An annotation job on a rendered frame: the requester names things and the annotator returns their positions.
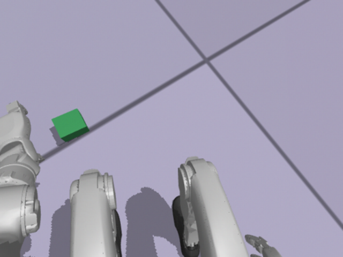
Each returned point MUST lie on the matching left robot arm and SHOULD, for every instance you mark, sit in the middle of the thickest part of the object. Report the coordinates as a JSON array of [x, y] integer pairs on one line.
[[20, 211]]

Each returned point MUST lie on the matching left robot hand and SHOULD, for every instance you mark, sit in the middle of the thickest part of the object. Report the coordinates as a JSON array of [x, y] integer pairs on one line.
[[15, 124]]

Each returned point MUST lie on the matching right robot foot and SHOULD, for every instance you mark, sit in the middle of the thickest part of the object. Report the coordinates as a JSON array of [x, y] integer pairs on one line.
[[187, 251]]

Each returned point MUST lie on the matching small box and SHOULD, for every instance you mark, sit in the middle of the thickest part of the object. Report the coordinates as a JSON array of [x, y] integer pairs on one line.
[[70, 125]]

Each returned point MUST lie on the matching right robot hand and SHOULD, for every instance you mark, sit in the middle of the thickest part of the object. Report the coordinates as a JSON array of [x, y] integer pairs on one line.
[[261, 246]]

